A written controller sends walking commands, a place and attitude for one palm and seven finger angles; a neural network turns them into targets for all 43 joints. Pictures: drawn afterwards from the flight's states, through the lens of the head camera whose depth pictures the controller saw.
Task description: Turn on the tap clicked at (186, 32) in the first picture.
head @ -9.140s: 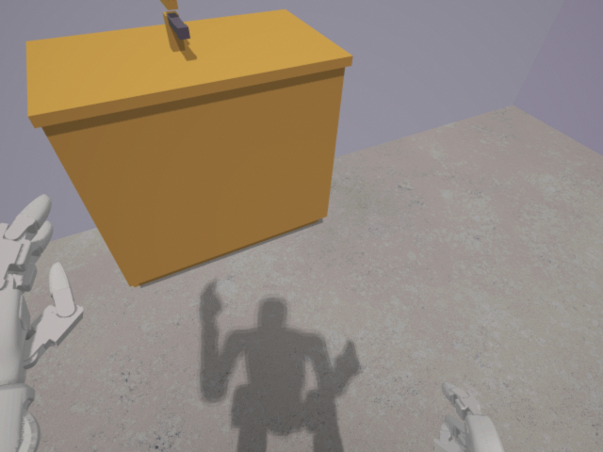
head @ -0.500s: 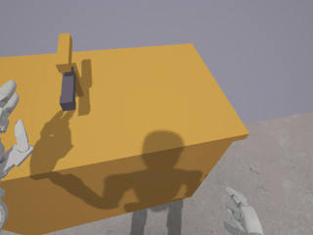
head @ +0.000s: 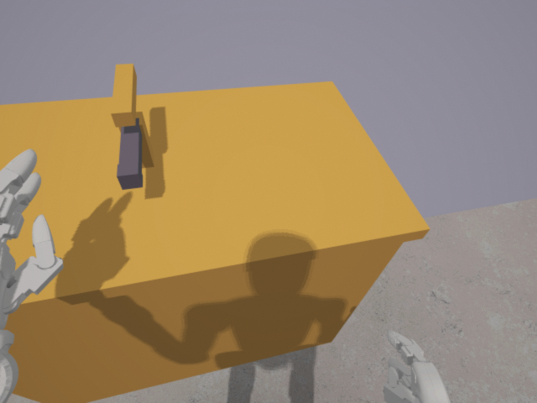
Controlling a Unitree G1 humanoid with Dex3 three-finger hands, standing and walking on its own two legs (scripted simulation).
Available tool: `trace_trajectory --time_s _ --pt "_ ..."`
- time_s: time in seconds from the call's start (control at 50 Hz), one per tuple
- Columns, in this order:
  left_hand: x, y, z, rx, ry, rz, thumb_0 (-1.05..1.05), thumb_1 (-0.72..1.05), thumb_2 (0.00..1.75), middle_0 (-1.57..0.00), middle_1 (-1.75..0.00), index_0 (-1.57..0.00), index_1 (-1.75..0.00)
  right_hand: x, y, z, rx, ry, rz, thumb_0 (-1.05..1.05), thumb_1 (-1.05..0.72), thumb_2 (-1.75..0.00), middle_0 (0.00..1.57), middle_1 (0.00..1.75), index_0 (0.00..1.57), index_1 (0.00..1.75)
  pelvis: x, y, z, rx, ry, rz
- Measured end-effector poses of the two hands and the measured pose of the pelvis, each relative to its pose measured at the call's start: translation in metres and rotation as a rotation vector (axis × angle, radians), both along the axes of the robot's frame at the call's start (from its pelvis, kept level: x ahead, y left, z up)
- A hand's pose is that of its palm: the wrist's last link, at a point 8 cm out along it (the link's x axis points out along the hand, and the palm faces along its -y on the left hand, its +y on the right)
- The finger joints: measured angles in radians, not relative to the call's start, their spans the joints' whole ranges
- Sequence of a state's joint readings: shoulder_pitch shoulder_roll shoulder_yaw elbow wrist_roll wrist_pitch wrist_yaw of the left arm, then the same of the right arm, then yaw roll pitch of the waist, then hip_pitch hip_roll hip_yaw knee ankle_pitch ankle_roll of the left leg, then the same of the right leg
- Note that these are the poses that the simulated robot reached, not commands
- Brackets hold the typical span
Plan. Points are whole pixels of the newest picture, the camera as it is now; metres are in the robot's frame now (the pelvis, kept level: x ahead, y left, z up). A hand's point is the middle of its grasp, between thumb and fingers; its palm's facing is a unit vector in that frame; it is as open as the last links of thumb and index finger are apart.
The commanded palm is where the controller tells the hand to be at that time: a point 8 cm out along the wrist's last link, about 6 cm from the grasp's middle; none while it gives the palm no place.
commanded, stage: look again from close up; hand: left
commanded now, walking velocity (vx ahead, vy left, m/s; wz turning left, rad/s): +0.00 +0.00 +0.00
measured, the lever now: (130, 175) +0.38 +0.25 +0.12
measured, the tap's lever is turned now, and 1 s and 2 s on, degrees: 0 0 0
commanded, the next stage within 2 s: shuffle to correct the standing spot in 0.16 s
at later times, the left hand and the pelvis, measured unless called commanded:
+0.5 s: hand (88, 263) +0.22 +0.22 +0.16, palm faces +0.38 -0.88 -0.30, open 7.4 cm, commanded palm +0.17 +0.25 +0.18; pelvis -0.01 -0.03 +0.00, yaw -2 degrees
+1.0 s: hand (163, 242) +0.25 +0.15 +0.16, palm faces +0.29 -0.88 -0.38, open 7.4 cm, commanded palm +0.20 +0.20 +0.18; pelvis +0.03 -0.07 +0.00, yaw -3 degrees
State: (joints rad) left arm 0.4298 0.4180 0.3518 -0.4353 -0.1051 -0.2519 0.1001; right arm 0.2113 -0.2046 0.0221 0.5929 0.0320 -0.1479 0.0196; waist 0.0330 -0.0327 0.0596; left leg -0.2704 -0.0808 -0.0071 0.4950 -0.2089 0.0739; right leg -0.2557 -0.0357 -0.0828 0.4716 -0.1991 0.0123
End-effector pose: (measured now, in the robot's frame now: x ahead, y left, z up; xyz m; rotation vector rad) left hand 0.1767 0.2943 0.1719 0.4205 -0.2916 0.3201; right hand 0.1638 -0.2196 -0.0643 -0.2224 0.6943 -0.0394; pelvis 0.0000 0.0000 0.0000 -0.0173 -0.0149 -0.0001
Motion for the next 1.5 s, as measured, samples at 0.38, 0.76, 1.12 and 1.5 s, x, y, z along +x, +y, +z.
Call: trace_trajectory --time_s 0.38,0.76,1.12,1.5 --pt "-0.012 -0.019 0.001 -0.038 0.008 0.023 0.01 0.89 0.90 -0.21 -0.30 -0.21 -0.30 0.003 -0.014 0.005 0.011 -0.043 -0.015 0.01 -0.91 -0.90 0.20 0.30 0.20 0.30 -0.006 -0.016 0.002 0.004 -0.015 -0.013" --pt "0.029 -0.082 0.002 -0.044 0.037 -0.053 0.01 0.89 0.90 -0.21 -0.30 -0.21 -0.30 0.000 -0.069 -0.002 0.012 -0.013 -0.114 0.01 -0.91 -0.90 0.20 0.30 0.20 0.30 0.013 -0.060 -0.002 0.006 0.002 -0.064" --pt "0.028 -0.091 0.002 0.013 0.144 -0.001 0.01 0.89 0.90 -0.21 -0.30 -0.22 -0.30 0.021 -0.090 -0.009 0.005 0.003 -0.131 0.01 -0.91 -0.90 0.19 0.30 0.20 0.30 0.022 -0.067 0.002 0.011 -0.013 -0.043" --pt "0.009 -0.036 -0.011 -0.011 0.029 -0.086 0.01 0.88 0.90 -0.21 -0.30 -0.22 -0.30 -0.033 -0.032 0.017 -0.068 -0.038 -0.096 0.01 -0.91 -0.90 0.20 0.30 0.20 0.30 -0.016 -0.017 0.003 -0.008 -0.029 -0.082"
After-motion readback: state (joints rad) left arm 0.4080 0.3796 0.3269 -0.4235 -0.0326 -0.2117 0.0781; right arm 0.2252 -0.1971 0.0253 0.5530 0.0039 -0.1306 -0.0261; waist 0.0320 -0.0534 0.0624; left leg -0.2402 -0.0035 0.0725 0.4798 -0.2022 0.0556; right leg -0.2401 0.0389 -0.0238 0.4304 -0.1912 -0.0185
